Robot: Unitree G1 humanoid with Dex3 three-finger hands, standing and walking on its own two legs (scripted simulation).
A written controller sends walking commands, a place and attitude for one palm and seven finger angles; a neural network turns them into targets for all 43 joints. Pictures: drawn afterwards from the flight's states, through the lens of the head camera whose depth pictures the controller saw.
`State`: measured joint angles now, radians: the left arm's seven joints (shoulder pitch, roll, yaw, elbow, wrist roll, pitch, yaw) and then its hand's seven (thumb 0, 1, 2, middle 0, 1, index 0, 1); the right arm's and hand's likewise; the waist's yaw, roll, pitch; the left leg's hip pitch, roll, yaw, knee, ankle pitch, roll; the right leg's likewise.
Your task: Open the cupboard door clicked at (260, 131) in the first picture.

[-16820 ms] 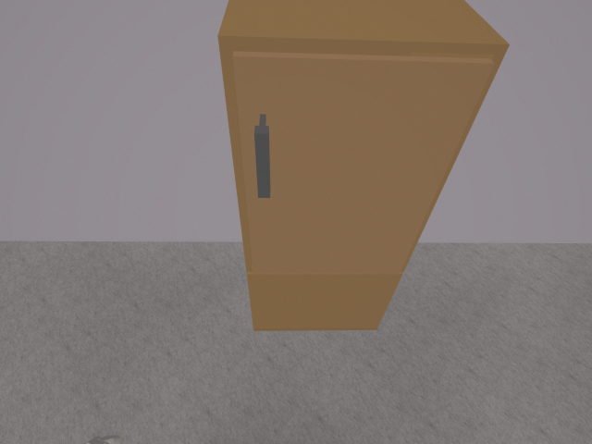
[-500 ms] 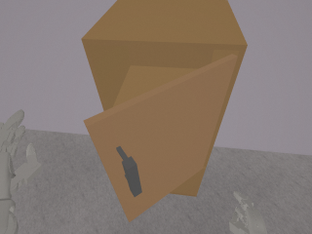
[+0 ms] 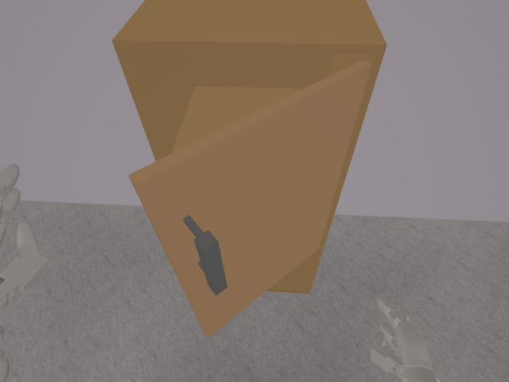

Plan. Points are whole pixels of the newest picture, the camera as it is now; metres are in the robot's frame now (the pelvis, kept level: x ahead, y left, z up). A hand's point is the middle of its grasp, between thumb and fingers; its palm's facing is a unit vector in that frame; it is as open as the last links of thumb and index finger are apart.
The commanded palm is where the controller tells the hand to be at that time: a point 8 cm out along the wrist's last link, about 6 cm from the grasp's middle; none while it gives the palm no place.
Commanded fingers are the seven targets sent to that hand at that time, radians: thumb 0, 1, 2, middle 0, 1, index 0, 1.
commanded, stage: step back with the hand held close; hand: left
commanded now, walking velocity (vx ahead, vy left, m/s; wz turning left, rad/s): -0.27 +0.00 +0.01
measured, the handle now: (204, 256) +0.28 +0.11 +0.06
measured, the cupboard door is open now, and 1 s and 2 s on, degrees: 42 42 42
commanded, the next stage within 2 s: stop stepping back and stand still in 0.66 s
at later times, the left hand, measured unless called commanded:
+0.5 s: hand out of the picture +0.10 +0.28 +0.15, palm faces +0.44 -0.74 -0.51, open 7.4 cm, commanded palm +0.03 +0.32 +0.17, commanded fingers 0.00 0.90 0.90 -0.20 -0.30 -0.20 -0.30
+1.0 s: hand out of the picture -0.11 +0.27 +0.18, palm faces +0.60 -0.62 -0.50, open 7.4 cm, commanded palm -0.16 +0.31 +0.17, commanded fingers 0.00 0.90 0.90 -0.20 -0.30 -0.20 -0.30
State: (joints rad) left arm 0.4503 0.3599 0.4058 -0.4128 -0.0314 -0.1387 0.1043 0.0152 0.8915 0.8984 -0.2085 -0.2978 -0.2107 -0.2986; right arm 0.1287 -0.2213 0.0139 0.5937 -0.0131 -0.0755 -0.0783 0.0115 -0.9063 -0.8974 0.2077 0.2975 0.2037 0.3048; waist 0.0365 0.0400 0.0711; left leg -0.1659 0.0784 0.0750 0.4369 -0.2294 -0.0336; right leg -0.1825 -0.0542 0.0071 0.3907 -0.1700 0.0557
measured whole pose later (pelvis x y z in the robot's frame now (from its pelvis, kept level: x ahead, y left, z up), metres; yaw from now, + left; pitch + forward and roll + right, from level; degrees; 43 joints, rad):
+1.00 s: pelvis -0.26 -0.01 -0.05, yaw +9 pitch -2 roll +1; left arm 0.54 0.46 0.54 -0.66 -0.05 -0.24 0.15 0.01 0.89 0.90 -0.21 -0.30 -0.21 -0.30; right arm 0.18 -0.17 -0.02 0.63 0.00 -0.14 -0.04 0.01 -0.91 -0.90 0.21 0.30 0.20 0.30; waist 0.03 -0.03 0.06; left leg -0.73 0.07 0.07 0.92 -0.34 -0.05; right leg -0.32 0.03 -0.03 0.84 -0.57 -0.08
